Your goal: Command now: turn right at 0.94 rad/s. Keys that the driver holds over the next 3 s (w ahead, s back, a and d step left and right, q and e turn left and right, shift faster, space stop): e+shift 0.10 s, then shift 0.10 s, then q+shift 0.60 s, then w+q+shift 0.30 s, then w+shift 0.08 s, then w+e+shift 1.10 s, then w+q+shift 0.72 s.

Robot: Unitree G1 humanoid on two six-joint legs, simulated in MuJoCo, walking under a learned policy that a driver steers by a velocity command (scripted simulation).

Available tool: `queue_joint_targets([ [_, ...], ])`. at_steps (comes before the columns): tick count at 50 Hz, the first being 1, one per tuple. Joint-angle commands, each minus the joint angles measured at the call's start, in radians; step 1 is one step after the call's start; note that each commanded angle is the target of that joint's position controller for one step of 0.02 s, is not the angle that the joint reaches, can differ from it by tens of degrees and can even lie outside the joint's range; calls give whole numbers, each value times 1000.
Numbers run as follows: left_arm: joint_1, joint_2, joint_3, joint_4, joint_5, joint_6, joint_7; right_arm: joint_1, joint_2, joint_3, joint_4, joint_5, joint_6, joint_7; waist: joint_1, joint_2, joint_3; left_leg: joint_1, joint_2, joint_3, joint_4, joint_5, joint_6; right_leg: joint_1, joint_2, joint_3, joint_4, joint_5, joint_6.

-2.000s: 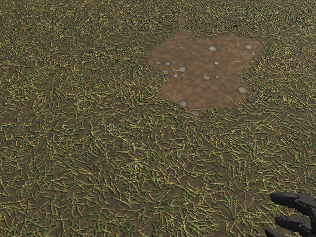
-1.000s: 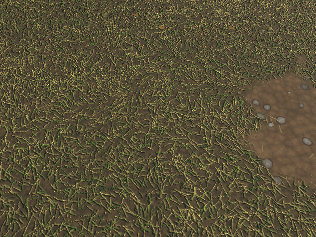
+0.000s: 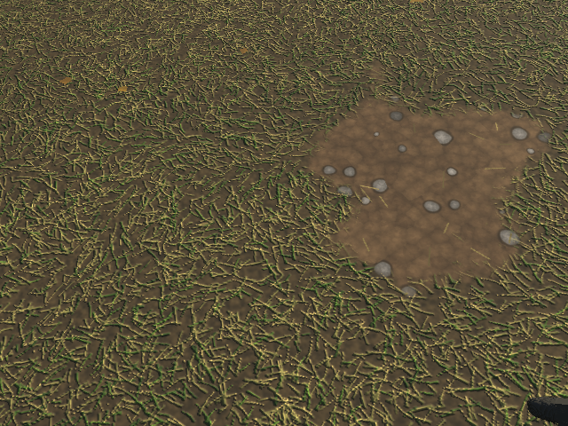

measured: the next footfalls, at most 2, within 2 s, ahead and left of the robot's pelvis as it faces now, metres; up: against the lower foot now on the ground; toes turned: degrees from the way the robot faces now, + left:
left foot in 0.10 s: +0.11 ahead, +0.13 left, +0.00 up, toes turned -16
right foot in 0.44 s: +0.04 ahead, -0.11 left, +0.00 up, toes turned -1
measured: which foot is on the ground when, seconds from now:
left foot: up 0.00-0.08, down 0.10-0.46, up 0.48-0.82, down 0.84-1.00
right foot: down 0.00-0.10, up 0.12-0.42, down 0.44-0.84, up 0.86-1.00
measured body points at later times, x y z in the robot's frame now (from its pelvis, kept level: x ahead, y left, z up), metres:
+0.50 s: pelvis +0.04 +0.01 -0.01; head +0.08 +0.00 +0.44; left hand +0.23 +0.25 -0.10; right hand +0.11 -0.28 -0.13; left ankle +0.06 +0.14 -0.73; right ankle +0.00 -0.11 -0.74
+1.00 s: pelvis +0.09 +0.07 +0.00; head +0.11 +0.10 +0.44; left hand +0.16 +0.39 -0.09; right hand +0.28 -0.17 -0.09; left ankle +0.05 +0.14 -0.74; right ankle +0.13 -0.10 -0.67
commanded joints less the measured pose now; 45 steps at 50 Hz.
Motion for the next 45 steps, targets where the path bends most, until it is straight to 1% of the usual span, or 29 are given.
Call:
queue_joint_targets([
  [1,-27,172,51,-83,0,-6,1,-37,-100,-30,-76,4,-32,7,2,-206,-147,12,-16,3,-95,-4,14,159,-225,291,-40,473,-124],
  [4,-80,161,45,-105,-10,-2,-1,38,-123,-48,-52,8,-46,16,-38,-209,-148,200,3,31,-339,131,41,100,-168,318,5,369,-77],
  [5,-63,129,35,-107,-8,-1,-3,68,-145,-57,-45,4,-46,13,-38,-153,-174,338,92,-11,-408,237,74,28,-121,279,78,173,-39],
  [6,54,48,12,-84,18,-1,-10,45,-192,-59,-62,-9,-35,7,34,93,-226,466,312,-219,-402,389,167,-71,1,108,287,-269,10],
  [7,53,105,27,-112,12,-8,-8,65,-195,-54,-57,-47,-30,12,43,245,-152,430,436,-455,-429,465,322,-272,62,-2,469,-452,59],
  [8,77,178,46,-90,19,-14,-8,53,-162,-47,-67,-33,-34,12,45,192,-133,392,474,-455,-421,430,375,-296,-18,-32,622,-399,99],
  [9,53,202,55,-63,15,-13,-9,26,-114,-33,-75,-21,-31,6,29,125,-104,357,410,-319,-403,388,350,-296,-48,-57,679,-322,119],
  [10,42,181,52,-46,14,-6,-7,21,-97,-24,-78,-13,-22,-1,23,89,-99,347,344,-226,-396,324,313,-293,-58,-77,707,-269,132],
  [11,22,147,39,-48,18,-5,-6,31,-99,-18,-69,-5,-15,-5,5,85,-89,330,318,-197,-400,342,312,-290,-53,-91,727,-241,142],
  [13,-7,61,4,-53,21,-14,-10,67,-84,-2,-42,-9,-9,-5,-10,93,-96,315,265,-125,-408,403,312,-227,-52,-119,627,-226,147],
  [15,-12,-11,-27,-49,39,-23,-14,54,-57,14,-29,-7,-8,7,2,142,-117,320,217,-83,-406,385,291,-121,-102,-190,359,-237,155],
  [17,-50,16,-18,-46,33,-31,-12,91,-147,-16,-28,7,8,15,-37,198,-95,328,208,-130,-389,395,299,-66,-74,-241,186,-236,163],
  [19,-33,55,-1,-30,14,-37,-6,120,-202,-33,-30,20,14,16,-37,189,-112,367,236,-221,-372,420,311,-35,-45,-227,55,-140,149],
  [21,25,59,5,-6,12,-45,-4,90,-194,-34,-41,44,17,9,6,169,-122,335,224,-261,-345,422,279,75,-44,-224,-152,14,106],
  [22,49,85,14,1,16,-49,-1,94,-168,-28,-43,50,15,2,12,143,-148,249,200,-251,-318,356,234,197,-97,-199,-177,96,78],
  [23,95,140,28,5,35,-47,7,83,-117,-15,-61,42,8,0,21,24,-189,110,154,-176,-207,212,173,321,-244,-104,-139,216,11],
  [24,76,192,45,20,58,-36,1,92,-74,-4,-81,39,2,0,-3,-250,-138,-57,18,26,-60,-110,105,288,-403,53,-164,385,-116],
  [25,29,122,28,-9,76,-40,-1,135,-133,-23,-60,30,1,0,8,-245,-134,-92,40,72,180,-331,57,261,-507,102,-172,525,-207],
  [26,-12,64,8,-21,73,-44,1,168,-163,-42,-40,33,9,4,-12,-187,-120,-109,67,72,329,-320,36,239,-490,40,-164,582,-206],
  [28,-85,34,1,-23,40,-57,5,200,-126,-41,-23,30,42,-2,-41,-158,-78,-160,103,86,410,-204,-1,237,-403,-110,-140,588,-143],
  [29,-78,39,3,-16,33,-60,8,178,-102,-34,-35,27,51,1,-30,-161,-64,-181,118,102,405,-159,-15,241,-389,-153,-140,622,-138],
  [31,-43,54,13,2,39,-54,13,127,-73,-19,-76,30,56,15,0,-164,-62,-191,132,147,344,-101,-35,261,-380,-208,-151,620,-152],
  [35,-32,104,34,15,37,-43,6,70,-56,-4,-143,27,58,47,29,-162,-83,-96,156,198,146,-60,-10,265,-415,-278,-147,580,-156],
  [39,-53,137,51,25,1,-63,-26,98,-96,-24,-169,27,82,61,4,-172,-91,52,128,262,-22,-27,54,219,-439,-352,-75,585,-110],
  [41,-50,128,54,40,-17,-75,-35,176,-112,-43,-153,31,93,53,-45,-139,-136,235,72,299,-154,30,110,146,-419,-417,52,485,-52],
  [42,-19,95,47,50,-15,-83,-40,307,-158,-70,-114,40,90,39,-94,-58,-202,460,49,252,-198,-1,171,14,-370,-457,220,269,-10],
  [43,-61,6,14,6,26,-91,-45,443,-276,-105,-92,60,78,23,-136,209,-190,665,252,-119,-296,-27,301,-318,-253,-499,559,-263,60],
  [44,-145,-10,1,-77,30,-116,-44,442,-335,-99,-127,30,22,39,-145,298,-242,718,438,-704,-517,-526,511,-640,-85,-261,760,-395,79],
  [45,-217,76,20,-84,-7,-144,-54,419,-242,-71,-123,26,-15,46,-170,162,-148,680,461,-677,-592,-693,490,-713,-144,-166,790,-321,48],
])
